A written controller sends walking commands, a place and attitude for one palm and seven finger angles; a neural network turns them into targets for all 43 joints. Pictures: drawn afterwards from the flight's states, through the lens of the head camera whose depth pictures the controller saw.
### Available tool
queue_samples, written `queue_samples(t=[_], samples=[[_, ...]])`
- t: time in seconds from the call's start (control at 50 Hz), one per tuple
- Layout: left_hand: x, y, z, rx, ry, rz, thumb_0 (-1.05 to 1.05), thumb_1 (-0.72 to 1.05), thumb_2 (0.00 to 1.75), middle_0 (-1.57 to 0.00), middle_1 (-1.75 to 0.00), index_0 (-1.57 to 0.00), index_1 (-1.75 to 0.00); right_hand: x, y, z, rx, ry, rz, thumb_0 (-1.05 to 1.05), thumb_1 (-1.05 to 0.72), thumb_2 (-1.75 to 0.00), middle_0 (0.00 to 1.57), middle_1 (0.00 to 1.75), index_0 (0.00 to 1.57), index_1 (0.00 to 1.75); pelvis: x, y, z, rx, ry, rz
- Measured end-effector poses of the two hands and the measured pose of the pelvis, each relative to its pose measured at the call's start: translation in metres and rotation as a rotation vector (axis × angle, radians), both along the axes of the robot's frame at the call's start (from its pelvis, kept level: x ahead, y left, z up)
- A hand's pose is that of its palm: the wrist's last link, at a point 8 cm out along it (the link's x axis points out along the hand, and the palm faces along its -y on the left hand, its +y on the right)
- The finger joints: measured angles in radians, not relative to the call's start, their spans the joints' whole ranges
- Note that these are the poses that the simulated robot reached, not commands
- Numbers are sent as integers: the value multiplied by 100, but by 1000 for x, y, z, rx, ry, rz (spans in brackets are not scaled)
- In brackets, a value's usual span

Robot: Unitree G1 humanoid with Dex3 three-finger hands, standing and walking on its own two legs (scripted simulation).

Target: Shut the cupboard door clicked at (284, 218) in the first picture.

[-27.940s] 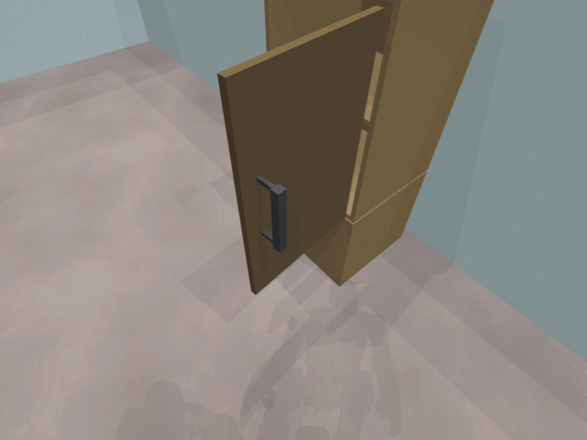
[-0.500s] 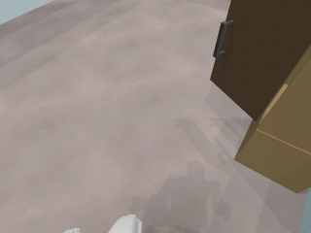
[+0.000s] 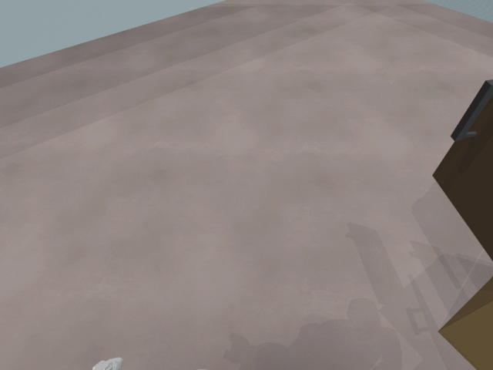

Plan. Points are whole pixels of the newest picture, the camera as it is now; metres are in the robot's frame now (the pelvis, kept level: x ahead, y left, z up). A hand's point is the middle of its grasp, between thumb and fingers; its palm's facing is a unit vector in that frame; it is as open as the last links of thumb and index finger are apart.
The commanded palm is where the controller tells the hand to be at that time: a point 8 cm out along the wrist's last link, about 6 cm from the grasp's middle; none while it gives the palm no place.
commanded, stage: walk to a spot facing it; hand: left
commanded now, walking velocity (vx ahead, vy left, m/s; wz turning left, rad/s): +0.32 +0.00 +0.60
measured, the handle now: (480, 111) +0.73 -0.56 -0.03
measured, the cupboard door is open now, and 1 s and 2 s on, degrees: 63 63 63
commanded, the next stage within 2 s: turn to face it in 1.06 s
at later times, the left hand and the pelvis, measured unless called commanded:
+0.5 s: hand out of the picture +0.00 +0.15 -0.16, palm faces +0.42 -0.90 -0.16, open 7.4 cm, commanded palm none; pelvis +0.15 +0.04 -0.01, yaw +18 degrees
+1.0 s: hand (133, 225) +0.44 +0.31 -0.13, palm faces +0.37 -0.90 -0.21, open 7.4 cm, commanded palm none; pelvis +0.36 +0.08 +0.00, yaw +27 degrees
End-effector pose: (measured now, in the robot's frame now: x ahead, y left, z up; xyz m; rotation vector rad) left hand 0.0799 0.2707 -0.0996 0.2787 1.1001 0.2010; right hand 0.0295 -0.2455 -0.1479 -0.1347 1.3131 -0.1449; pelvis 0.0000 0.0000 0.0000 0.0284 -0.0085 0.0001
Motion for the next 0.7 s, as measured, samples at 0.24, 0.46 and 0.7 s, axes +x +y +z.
queue_samples(t=[0.24,0.46,0.7], samples=[[-64,-66,-2,-121,194,274,0,90,90,-20,-30,-20,-30,141,-4,31,18,-62,190,1,-91,-90,20,30,20,30,64,-17,25,8,16,188],[-109,-86,-26,-263,442,514,0,90,90,-20,-30,-20,-30,322,103,34,45,-241,472,1,-91,-90,20,30,20,30,134,22,5,-10,9,309],[81,48,-24,-142,108,452,1,91,90,-19,-30,-20,-30,331,119,33,-40,-114,431,0,-92,-90,20,30,20,30,214,72,14,-26,0,378]])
